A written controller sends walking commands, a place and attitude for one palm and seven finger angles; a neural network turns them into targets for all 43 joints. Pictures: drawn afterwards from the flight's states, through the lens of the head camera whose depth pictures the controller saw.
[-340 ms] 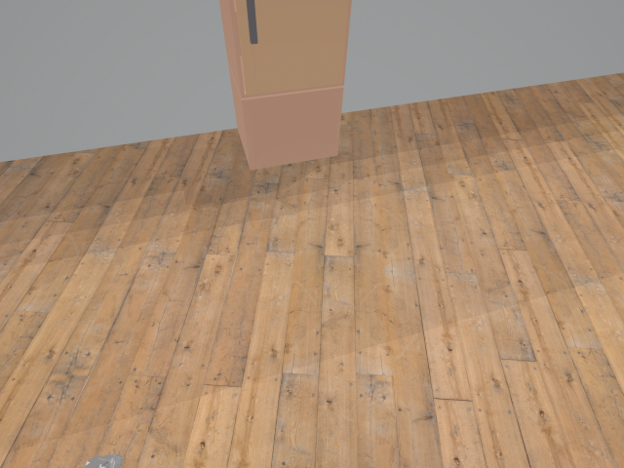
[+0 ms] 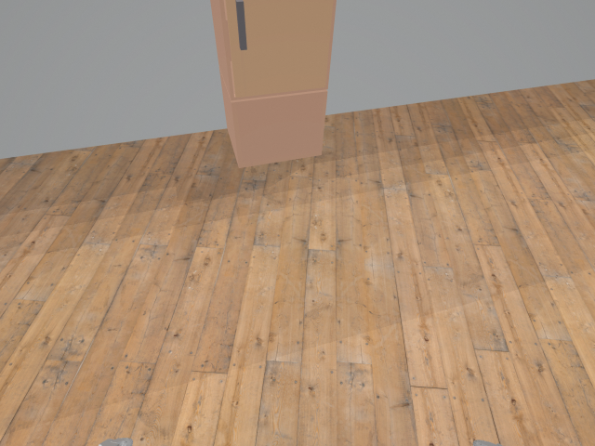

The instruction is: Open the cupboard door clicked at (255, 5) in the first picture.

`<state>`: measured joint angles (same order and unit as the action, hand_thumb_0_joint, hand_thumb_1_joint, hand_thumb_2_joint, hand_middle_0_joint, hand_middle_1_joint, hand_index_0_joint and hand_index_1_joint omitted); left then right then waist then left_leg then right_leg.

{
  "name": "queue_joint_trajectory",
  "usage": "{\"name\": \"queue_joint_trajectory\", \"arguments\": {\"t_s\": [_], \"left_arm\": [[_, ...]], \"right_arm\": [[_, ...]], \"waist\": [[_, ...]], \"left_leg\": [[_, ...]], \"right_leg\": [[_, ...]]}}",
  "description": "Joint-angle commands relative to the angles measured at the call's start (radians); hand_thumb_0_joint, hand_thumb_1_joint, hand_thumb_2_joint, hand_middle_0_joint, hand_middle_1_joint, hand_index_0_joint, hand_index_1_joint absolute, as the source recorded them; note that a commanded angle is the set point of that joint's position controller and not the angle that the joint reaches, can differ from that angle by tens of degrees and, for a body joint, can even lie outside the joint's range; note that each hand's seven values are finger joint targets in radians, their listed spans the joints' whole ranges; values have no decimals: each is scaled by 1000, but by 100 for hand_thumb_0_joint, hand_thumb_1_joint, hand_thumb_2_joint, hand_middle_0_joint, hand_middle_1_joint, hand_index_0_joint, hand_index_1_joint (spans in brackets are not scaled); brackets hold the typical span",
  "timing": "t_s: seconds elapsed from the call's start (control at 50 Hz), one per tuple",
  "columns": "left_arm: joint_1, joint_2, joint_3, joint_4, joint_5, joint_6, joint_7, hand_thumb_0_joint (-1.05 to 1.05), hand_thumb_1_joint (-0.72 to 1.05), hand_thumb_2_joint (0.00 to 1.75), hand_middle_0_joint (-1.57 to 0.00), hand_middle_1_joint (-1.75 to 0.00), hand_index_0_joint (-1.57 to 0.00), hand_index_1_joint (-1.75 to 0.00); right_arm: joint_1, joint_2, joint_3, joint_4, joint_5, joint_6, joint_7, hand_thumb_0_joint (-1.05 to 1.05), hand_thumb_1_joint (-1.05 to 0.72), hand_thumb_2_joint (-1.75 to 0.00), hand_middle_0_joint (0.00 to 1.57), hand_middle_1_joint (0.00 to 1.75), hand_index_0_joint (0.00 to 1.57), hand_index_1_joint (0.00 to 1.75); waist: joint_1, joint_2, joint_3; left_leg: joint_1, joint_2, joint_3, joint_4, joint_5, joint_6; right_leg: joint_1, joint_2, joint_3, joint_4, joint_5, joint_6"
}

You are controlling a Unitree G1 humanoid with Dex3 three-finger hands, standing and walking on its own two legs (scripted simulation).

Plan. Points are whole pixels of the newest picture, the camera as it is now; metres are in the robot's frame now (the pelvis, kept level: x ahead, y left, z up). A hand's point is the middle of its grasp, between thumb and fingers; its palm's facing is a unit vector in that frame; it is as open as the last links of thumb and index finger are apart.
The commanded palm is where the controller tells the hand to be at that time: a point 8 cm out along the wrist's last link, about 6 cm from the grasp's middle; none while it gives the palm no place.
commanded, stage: stand and wait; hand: left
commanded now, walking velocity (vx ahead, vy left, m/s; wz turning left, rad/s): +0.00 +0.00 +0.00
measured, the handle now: (240, 23) +1.54 +0.33 -0.03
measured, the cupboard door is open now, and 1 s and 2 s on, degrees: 0 0 0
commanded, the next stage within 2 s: look at it before walking up in 0.70 s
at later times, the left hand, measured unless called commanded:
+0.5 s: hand out of the picture +0.06 +0.24 -0.15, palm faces -0.02 -0.94 -0.33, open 7.4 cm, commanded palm none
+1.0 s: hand out of the picture +0.05 +0.24 -0.15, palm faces -0.03 -0.95 -0.32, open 7.4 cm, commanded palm none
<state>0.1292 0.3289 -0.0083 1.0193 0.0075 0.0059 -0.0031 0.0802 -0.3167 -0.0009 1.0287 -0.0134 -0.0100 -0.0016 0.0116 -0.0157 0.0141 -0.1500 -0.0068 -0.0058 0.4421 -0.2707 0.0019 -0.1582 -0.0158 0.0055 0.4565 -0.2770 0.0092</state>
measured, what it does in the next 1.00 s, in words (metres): stands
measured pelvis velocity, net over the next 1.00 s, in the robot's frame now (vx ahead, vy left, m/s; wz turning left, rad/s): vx -0.02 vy -0.01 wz -0.01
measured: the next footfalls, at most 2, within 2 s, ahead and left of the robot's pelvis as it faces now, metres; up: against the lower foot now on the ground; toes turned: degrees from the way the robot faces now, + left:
none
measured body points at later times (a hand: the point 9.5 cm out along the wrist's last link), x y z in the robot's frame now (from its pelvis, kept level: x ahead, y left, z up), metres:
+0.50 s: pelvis -0.02 -0.01 +0.00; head -0.02 +0.00 +0.45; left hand +0.06 +0.29 -0.13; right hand +0.06 -0.30 -0.13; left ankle -0.02 +0.12 -0.74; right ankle -0.02 -0.13 -0.74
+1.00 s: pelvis -0.02 -0.01 +0.01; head -0.02 +0.00 +0.45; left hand +0.05 +0.29 -0.13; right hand +0.06 -0.30 -0.13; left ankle -0.02 +0.12 -0.74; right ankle -0.02 -0.13 -0.74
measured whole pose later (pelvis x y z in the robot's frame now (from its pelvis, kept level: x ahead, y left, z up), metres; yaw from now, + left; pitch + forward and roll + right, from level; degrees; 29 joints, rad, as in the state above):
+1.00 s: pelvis -0.02 -0.01 +0.01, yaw +0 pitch -2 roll +0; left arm 0.14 0.34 -0.01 1.09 0.01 0.00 -0.01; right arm 0.12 -0.33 0.00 1.12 -0.01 -0.01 0.00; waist 0.01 -0.01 0.03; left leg -0.13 0.01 0.00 0.37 -0.20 -0.01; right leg -0.14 0.00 0.01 0.38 -0.21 0.00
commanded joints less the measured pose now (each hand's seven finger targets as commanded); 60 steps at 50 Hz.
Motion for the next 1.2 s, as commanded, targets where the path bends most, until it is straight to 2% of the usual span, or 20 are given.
{"name": "queue_joint_trajectory", "arguments": {"t_s": [0.0,0.18,0.3,0.36,0.5,0.56,0.74,0.92,1.02,1.18], "left_arm": [[-43,215,48,-66,3,-29,19,0,90,90,-20,-30,-20,-30],[-37,221,46,-34,0,-30,18,0,90,90,-20,-30,-20,-30],[-38,225,42,-17,0,-30,16,0,90,90,-20,-30,-20,-30],[-38,226,43,-13,1,-31,16,0,90,90,-20,-30,-20,-30],[-42,222,40,-5,2,-29,14,0,90,90,-20,-30,-20,-30],[-38,221,40,-6,3,-29,13,0,90,90,-20,-30,-20,-30],[-30,217,41,-4,3,-31,14,0,90,90,-20,-30,-20,-30],[-29,217,39,2,4,-31,14,0,90,90,-20,-30,-20,-30],[-26,218,39,5,4,-32,14,0,90,90,-20,-30,-20,-30],[-28,221,39,5,4,-33,14,0,90,90,-20,-30,-20,-30]], "right_arm": [[-44,-216,-45,-62,-1,-25,-17,0,-90,-90,20,30,20,30],[-32,-223,-40,-26,3,-24,-16,0,-90,-90,20,30,20,30],[-26,-225,-37,-4,4,-22,-14,0,-90,-90,20,30,20,30],[-16,-226,-36,3,4,-23,-13,0,-90,-90,20,30,20,30],[-16,-227,-35,13,4,-22,-11,0,-90,-90,20,30,20,30],[-14,-227,-34,14,4,-23,-10,0,-90,-90,20,30,20,30],[-9,-226,-35,19,6,-26,-10,0,-90,-90,20,30,20,30],[-13,-226,-35,21,6,-24,-10,0,-90,-90,20,30,20,30],[-11,-228,-34,22,6,-25,-11,0,-90,-90,20,30,20,30],[-18,-228,-34,22,7,-24,-11,0,-90,-90,20,30,20,30]], "waist": [[-10,17,-80],[-10,15,-77],[-9,18,-41],[-10,7,-54],[-9,19,-14],[-7,17,-21],[-8,16,-50],[-9,21,-28],[-9,21,-52],[-8,22,-38]], "left_leg": [[19,113,-75,-58,288,35],[31,119,-77,-77,269,31],[15,117,-84,-102,203,30],[17,120,-83,-105,203,28],[2,119,-90,-128,146,28],[1,119,-92,-128,137,29],[19,124,-96,-123,189,30],[14,123,-94,-132,173,27],[30,126,-96,-130,203,28],[31,126,-92,-134,208,26]], "right_leg": [[27,-105,86,-60,294,-47],[40,-107,94,-83,287,-47],[21,-107,106,-113,217,-47],[30,-108,105,-117,215,-47],[-6,-102,113,-139,129,-43],[-8,-101,115,-142,112,-42],[10,-102,106,-130,171,-41],[1,-102,109,-142,158,-40],[17,-104,106,-138,189,-40],[17,-104,104,-140,205,-39]]}}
